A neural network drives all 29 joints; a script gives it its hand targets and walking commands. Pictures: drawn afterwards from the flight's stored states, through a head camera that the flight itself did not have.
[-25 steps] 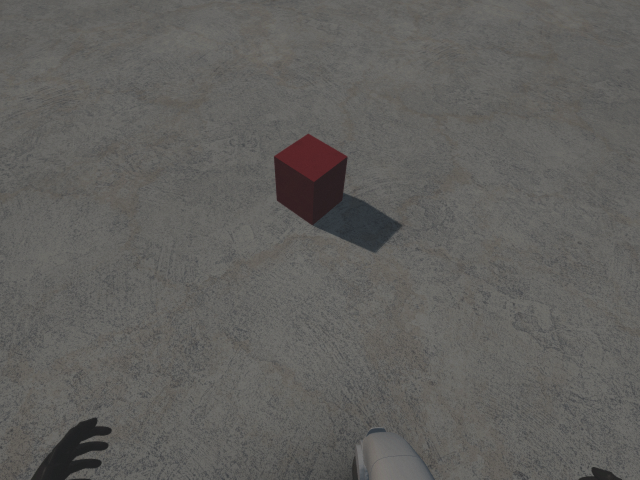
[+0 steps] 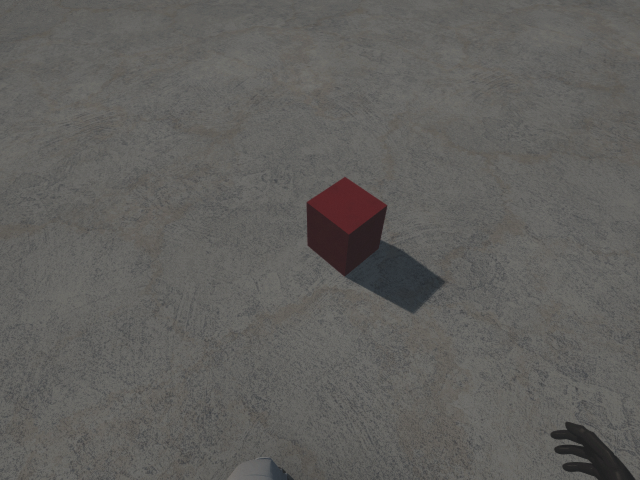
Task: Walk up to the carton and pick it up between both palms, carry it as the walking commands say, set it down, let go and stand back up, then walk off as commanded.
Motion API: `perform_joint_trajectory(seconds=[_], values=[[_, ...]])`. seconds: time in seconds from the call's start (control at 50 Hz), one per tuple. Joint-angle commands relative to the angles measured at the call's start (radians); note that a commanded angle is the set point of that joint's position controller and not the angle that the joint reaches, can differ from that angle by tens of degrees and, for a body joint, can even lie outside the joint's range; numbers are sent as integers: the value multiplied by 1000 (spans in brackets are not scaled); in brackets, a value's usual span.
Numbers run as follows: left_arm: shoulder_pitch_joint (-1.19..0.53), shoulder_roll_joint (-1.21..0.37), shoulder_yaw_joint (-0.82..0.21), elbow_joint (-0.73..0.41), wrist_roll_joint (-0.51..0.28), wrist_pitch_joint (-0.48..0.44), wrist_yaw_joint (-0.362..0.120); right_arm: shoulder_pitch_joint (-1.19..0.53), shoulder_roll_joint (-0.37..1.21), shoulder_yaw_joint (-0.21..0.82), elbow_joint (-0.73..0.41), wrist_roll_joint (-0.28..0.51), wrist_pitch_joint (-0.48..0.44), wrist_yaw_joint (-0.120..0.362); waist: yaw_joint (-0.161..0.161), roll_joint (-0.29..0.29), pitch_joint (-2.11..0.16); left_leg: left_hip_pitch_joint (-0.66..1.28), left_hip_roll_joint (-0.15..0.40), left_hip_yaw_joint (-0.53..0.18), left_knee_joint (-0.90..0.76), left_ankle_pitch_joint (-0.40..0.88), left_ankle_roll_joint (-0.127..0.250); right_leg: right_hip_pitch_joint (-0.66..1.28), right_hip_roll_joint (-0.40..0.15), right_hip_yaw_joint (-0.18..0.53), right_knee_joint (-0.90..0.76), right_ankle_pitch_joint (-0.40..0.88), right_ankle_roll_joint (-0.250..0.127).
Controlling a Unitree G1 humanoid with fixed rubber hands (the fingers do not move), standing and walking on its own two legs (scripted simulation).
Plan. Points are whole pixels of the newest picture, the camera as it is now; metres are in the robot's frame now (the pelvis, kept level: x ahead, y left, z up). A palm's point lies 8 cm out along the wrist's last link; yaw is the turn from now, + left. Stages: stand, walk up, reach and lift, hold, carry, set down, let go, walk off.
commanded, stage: walk up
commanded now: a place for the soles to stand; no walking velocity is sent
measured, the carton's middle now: (344, 226) +1.04 -0.05 -0.64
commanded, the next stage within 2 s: none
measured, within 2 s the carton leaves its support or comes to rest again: neither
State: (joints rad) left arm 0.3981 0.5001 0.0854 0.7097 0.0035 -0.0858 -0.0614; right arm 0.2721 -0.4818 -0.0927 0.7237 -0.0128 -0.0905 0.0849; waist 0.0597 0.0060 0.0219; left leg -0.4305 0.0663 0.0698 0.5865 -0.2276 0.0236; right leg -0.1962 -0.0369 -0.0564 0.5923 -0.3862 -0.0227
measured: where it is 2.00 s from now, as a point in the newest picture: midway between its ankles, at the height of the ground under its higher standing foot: (330, 366)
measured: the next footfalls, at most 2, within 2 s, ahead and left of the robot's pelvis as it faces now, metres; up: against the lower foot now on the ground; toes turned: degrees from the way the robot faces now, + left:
right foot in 0.38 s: +0.28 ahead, -0.14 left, +0.00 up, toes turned -7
left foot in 0.74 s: +0.41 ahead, +0.13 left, +0.00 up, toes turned +4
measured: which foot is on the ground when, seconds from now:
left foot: down 0.00-0.38, up 0.40-0.72, down 0.74-1.00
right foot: down 0.00-0.02, up 0.04-0.36, down 0.38-0.74, up 0.76-1.00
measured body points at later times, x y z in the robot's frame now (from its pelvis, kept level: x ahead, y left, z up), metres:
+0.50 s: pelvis +0.19 -0.02 +0.00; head +0.20 -0.04 +0.45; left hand +0.34 +0.32 -0.05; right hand +0.23 -0.36 -0.10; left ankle +0.17 +0.13 -0.67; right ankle +0.24 -0.13 -0.73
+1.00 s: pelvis +0.36 +0.00 +0.00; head +0.37 +0.00 +0.45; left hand +0.47 +0.32 -0.09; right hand +0.42 -0.37 -0.07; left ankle +0.37 +0.13 -0.73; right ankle +0.44 -0.14 -0.71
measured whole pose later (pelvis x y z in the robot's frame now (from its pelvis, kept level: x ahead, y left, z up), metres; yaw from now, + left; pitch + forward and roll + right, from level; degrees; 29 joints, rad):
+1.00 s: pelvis +0.36 +0.00 +0.00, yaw -2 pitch -1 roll +1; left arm 0.31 0.46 0.07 0.77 0.02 -0.07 -0.06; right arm 0.35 -0.51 -0.09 0.72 -0.01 -0.09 0.05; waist -0.04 -0.03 0.04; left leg -0.26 0.06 0.09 0.59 -0.31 0.02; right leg -0.47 -0.08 -0.04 0.75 -0.31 -0.02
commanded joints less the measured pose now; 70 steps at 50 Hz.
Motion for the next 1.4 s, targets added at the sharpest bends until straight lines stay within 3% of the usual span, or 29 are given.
perform_joint_trajectory(seconds=[0.0, 0.02, 0.04, 0.06, 0.12, 0.26, 0.34, 0.36, 0.38, 0.4, 0.44, 0.5, 0.64, 0.7, 0.72, 0.74, 0.76, 0.84, 0.96, 1.02, 1.04, 1.06, 1.08, 1.12, 1.18, 1.28, 1.32, 1.36, 1.38], values=[[-71, 94, 11, -87, -7, -14, 11, 231, -209, -77, 9, -9, -36, -29, -164, 103, -96, 523, 65, -185, -153, -199, 75, -373, -65, 52, 242, 96, -102], [-49, 60, 2, -112, -11, -16, 16, 272, -310, -97, -24, -11, -43, -44, -176, 267, -136, 605, 386, -697, -342, -452, 186, -599, 47, 22, 509, -134, -37], [-45, 171, 19, -79, 6, -7, 34, 192, -316, -100, -42, 16, -38, -45, -144, 93, -76, 489, 409, -692, -350, -460, 236, -602, 4, 163, 605, -52, -18], [-47, 179, 25, -58, 1, -9, 32, 147, -272, -84, -50, 24, -32, -47, -114, 66, -13, 396, 354, -577, -338, -371, 224, -576, -22, 170, 602, -4, -10], [-3, 159, 30, -3, -2, -3, 9, 75, -214, -55, -60, 16, -25, -50, -74, 151, 41, 244, 216, -246, -329, -120, 192, -438, -73, 108, 410, 42, 14], [-142, 107, 35, -23, 16, 5, -22, 83, -241, -56, -81, 6, -24, -36, -96, 150, 38, 154, 192, -153, -312, -158, 187, -268, -41, 1, 85, 161, 11], [-104, 140, 51, 4, 20, -8, -16, 86, -210, -33, -82, 3, -12, -34, -39, 64, 12, 21, 164, -103, -148, -186, 128, 15, 25, -20, -37, 159, -14], [-26, 168, 62, 22, 21, -14, -4, 96, -179, -20, -87, -1, -13, -38, 10, -28, -26, -42, 119, -59, 35, -100, 97, 150, 4, 45, -92, 74, -35], [40, 260, 83, 14, 23, -25, 10, 92, -119, -5, -116, 10, -16, -37, 54, -264, -84, -250, 1, 21, 380, -165, 26, 295, -264, 490, -244, -208, -145], [72, 317, 97, 7, 12, -25, 16, 106, -152, -8, -99, 12, -7, -50, 50, -222, -75, -339, -30, -74, 530, -300, 20, 248, -406, 726, -340, -291, -253], [-14, 240, 68, -21, -5, -20, 25, 103, -206, -16, -57, 16, 0, -54, 15, -83, -5, -316, 14, -162, 569, -197, 18, 141, -354, 527, -303, -123, -264], [-78, 199, 56, -34, -6, -20, 30, 160, -191, -16, -3, 10, 2, -40, -31, -172, 9, -174, 54, -85, 393, -128, -13, -1, -252, 254, -278, 177, -216], [-77, 224, 55, -59, 0, -14, 10, 41, -136, -23, -16, 6, 1, -5, -28, -186, 34, 37, -4, 20, 78, -6, -21, -161, -220, 171, -294, -80, -201], [-95, 171, 30, -64, -4, -2, 12, 115, -166, -44, 6, 1, -15, -16, -100, -71, -2, 313, -52, 18, -31, -31, 19, -305, -169, 107, -98, -128, -141], [-86, 118, 11, -71, -6, -3, 18, 211, -200, -59, 28, -4, -25, -32, -150, 70, -54, 469, 17, -125, -114, -169, 54, -392, -105, 45, 148, -45, -106], [-69, 63, -6, -98, -16, -7, 21, 263, -300, -81, 0, -13, -33, -48, -176, 272, -109, 584, 332, -652, -309, -455, 177, -606, 20, -22, 457, -128, -38], [-67, 156, 9, -72, 6, 3, 42, 211, -337, -92, -15, 11, -29, -52, -154, 136, -51, 470, 408, -733, -352, -473, 255, -629, -16, 125, 567, -97, -15], [4, 164, 23, 15, 0, 3, 24, 80, -231, -48, -32, 15, -14, -56, -78, 161, 36, 233, 215, -270, -283, -93, 205, -435, -76, 84, 388, -12, 12], [-74, 117, 32, 8, 15, 2, -4, 55, -246, -51, -64, 3, -8, -40, -87, 184, 28, 88, 188, -188, -264, -221, 193, -232, -30, -5, 112, 110, 4], [-2, 152, 54, 44, 22, -10, 4, 36, -207, -29, -73, 0, 6, -37, -19, 67, 5, -85, 138, -130, -92, -359, 132, 47, 38, -31, 3, 123, -12], [66, 186, 64, 56, 25, -17, 15, 47, -166, -14, -80, -5, 8, -41, 23, -54, -7, -172, 88, -85, 90, -374, 98, 148, -12, 75, -80, -6, -34], [104, 285, 81, 39, 28, -31, 28, 37, -104, 1, -113, 6, 7, -39, 50, -284, -24, -363, -35, 0, 443, -352, 25, 213, -312, 606, -311, -389, -154], [92, 329, 93, 24, 18, -33, 32, 42, -157, -6, -92, 4, 13, -55, 43, -181, 4, -414, -31, -131, 566, -328, 25, 150, -411, 748, -366, -441, -254], [21, 249, 63, 3, -1, -29, 41, 76, -213, -19, -47, 7, 12, -58, 5, -76, 45, -362, 21, -174, 552, -196, 18, 91, -351, 559, -313, -200, -261], [-31, 218, 54, -9, -4, -25, 40, 135, -194, -20, -4, 1, 11, -41, -27, -175, 27, -175, 43, -71, 372, -155, -10, -29, -261, 281, -252, 174, -218], [-46, 204, 32, -16, 2, -11, 46, 66, -107, -3, 3, 11, 23, -46, -28, -201, 3, 52, -21, 26, 160, -20, -10, -154, -218, 140, -142, 486, -194], [-69, 191, 17, -17, -3, 2, 52, 79, -113, -6, 18, 12, 19, -57, -59, -158, -28, 185, -61, 30, 45, 38, 8, -210, -190, 113, -44, 406, -152], [-90, 110, -15, -32, -14, 11, 59, 140, -175, -24, 34, -4, 12, -71, -108, 11, -94, 381, 61, -164, -78, 38, 58, -332, -107, 50, 175, 190, -72], [-44, 57, -34, -37, -22, 21, 67, 105, -251, -32, 3, -7, 7, -79, -89, 192, -118, 397, 299, -514, -207, -22, 175, -439, -11, 12, 321, -102, -11]])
